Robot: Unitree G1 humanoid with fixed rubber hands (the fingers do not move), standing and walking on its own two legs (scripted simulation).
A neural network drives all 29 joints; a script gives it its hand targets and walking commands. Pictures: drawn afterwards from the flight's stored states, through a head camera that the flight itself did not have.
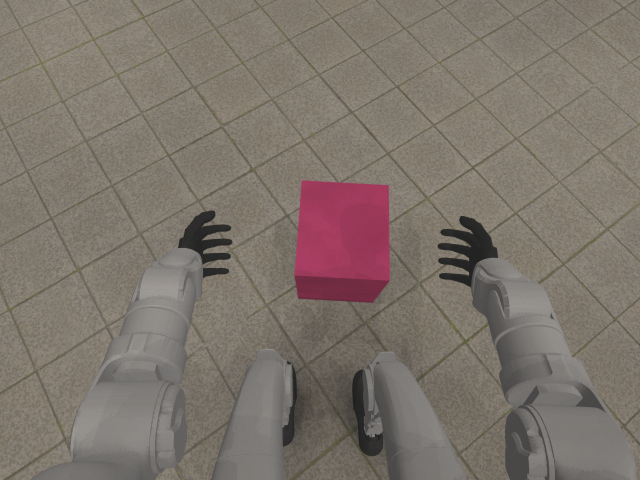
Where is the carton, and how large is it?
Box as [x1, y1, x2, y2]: [294, 180, 389, 302]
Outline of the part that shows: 302,180 294,275 298,298 372,302 389,280 388,185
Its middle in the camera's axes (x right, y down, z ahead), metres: +0.05 +0.01 +1.02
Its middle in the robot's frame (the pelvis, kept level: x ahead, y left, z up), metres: +0.56 -0.05 -0.54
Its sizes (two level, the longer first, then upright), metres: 0.241 0.214 0.260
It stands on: the floor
